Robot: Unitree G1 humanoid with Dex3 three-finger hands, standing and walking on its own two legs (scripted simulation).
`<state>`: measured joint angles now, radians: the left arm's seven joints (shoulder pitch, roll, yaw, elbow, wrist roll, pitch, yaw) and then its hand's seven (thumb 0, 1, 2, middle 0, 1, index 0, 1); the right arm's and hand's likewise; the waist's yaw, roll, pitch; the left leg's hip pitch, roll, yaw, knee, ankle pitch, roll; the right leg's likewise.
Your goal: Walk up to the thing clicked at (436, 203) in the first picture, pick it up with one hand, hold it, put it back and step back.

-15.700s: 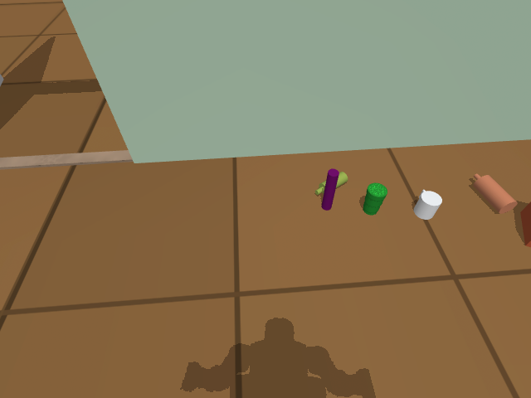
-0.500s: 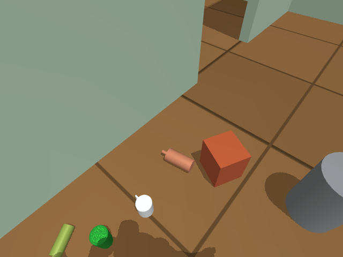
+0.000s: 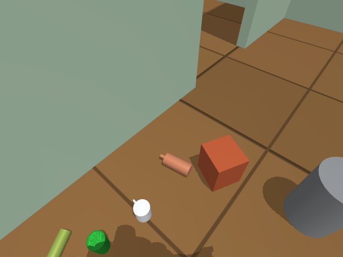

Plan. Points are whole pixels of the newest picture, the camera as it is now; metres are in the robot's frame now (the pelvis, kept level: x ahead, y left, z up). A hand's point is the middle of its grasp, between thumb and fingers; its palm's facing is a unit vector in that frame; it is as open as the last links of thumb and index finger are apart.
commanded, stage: stand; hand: left
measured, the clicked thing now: (140, 208) +0.48 +0.22 -0.73
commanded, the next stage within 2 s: rise first in 1.24 s
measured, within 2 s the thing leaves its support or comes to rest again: neither
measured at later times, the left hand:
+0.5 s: hand out of the picture +0.07 +0.26 -0.16, palm faces -0.02 -0.94 -0.35, open 7.4 cm
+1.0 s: hand out of the picture +0.06 +0.26 -0.16, palm faces -0.03 -0.94 -0.35, open 7.4 cm
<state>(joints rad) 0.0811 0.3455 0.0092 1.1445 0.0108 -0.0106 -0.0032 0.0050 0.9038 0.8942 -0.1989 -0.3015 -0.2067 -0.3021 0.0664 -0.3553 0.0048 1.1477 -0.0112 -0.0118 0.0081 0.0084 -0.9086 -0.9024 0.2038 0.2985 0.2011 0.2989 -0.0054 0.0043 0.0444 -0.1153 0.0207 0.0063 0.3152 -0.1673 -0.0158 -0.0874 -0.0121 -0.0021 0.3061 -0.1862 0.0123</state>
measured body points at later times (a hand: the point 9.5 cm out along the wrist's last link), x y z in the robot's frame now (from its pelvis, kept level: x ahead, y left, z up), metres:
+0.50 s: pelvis +0.00 +0.00 +0.00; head +0.00 +0.00 +0.45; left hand +0.07 +0.31 -0.13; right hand +0.07 -0.30 -0.13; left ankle +0.00 +0.13 -0.75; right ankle -0.01 -0.13 -0.75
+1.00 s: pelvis +0.00 +0.01 +0.00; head +0.01 +0.00 +0.45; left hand +0.06 +0.31 -0.13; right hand +0.07 -0.30 -0.14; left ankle +0.00 +0.13 -0.75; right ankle -0.01 -0.13 -0.75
